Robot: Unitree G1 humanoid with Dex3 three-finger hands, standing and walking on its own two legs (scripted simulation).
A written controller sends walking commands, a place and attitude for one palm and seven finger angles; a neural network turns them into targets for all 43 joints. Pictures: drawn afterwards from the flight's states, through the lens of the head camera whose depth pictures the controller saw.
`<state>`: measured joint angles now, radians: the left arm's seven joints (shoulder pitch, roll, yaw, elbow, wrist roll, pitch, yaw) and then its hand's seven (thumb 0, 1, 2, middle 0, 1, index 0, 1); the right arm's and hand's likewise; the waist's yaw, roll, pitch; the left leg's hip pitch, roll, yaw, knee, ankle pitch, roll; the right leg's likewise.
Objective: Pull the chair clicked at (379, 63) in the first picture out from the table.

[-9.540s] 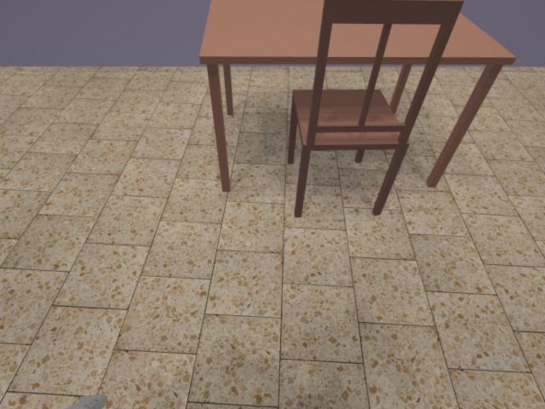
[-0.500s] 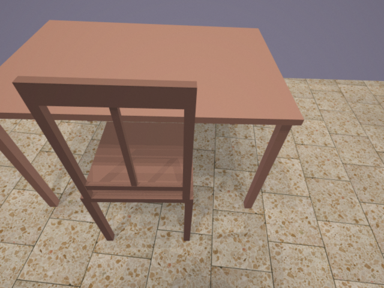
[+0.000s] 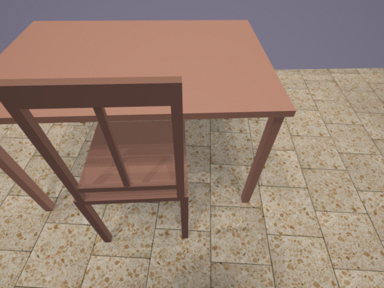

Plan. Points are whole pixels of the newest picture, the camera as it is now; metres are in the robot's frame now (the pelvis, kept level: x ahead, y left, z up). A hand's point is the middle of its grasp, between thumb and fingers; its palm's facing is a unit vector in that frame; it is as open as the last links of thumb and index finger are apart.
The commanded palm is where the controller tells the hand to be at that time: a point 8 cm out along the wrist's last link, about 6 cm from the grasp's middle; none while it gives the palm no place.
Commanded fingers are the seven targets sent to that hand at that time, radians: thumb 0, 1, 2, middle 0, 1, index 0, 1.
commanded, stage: look again from close up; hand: left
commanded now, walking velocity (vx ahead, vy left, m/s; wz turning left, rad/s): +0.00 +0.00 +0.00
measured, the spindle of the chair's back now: (115, 152) +0.48 +0.25 -0.06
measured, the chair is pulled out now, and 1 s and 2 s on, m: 0.00 0.00 0.00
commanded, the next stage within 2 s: none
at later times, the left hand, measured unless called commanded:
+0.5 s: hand out of the picture -0.03 +0.17 -0.17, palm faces +0.02 -0.98 -0.18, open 7.4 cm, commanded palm none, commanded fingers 0.00 0.90 0.90 -0.20 -0.30 -0.20 -0.30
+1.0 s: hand out of the picture -0.05 +0.16 -0.18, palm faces +0.04 -0.99 -0.15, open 7.4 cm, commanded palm none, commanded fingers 0.00 0.90 0.90 -0.20 -0.30 -0.20 -0.30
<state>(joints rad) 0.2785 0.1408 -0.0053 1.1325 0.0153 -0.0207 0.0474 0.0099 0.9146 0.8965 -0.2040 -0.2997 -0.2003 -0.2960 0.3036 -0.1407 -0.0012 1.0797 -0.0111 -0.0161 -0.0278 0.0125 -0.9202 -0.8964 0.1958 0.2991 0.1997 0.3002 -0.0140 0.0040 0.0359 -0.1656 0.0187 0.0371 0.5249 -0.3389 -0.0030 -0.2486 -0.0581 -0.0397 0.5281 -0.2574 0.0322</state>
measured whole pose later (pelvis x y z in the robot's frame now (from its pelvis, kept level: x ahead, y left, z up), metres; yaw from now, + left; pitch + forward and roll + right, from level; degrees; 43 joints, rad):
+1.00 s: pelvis -0.03 +0.00 +0.00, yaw +0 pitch -2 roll +0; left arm 0.35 0.12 0.00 1.10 0.02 -0.02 0.04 0.01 0.91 0.90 -0.20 -0.30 -0.20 -0.30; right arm 0.31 -0.11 0.00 1.14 -0.01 -0.01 -0.01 0.00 -0.91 -0.90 0.19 0.30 0.20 0.30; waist 0.00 -0.02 0.02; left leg -0.17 0.01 0.05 0.47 -0.26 0.01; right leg -0.25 -0.06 -0.03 0.46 -0.17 0.04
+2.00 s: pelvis -0.02 +0.00 +0.01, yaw -1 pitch -2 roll +0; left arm 0.35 0.11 0.01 1.10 0.02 -0.02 0.04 0.01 0.91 0.90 -0.20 -0.30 -0.20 -0.30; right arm 0.32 -0.10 0.00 1.15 -0.01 -0.01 -0.02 0.00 -0.91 -0.90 0.19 0.30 0.20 0.30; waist 0.01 -0.02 0.02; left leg -0.16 0.02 0.05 0.45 -0.27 0.00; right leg -0.24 -0.05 -0.03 0.44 -0.18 0.03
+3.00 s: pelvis -0.01 -0.01 +0.01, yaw -1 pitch -1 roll +0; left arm 0.35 0.11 0.01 1.11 0.02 -0.02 0.04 0.01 0.91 0.90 -0.20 -0.30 -0.20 -0.30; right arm 0.32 -0.10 0.00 1.15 -0.01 -0.01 -0.02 0.00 -0.91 -0.90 0.19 0.30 0.20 0.30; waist 0.01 -0.02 0.02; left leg -0.14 0.03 0.05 0.43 -0.27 -0.01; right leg -0.23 -0.04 -0.03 0.44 -0.19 0.02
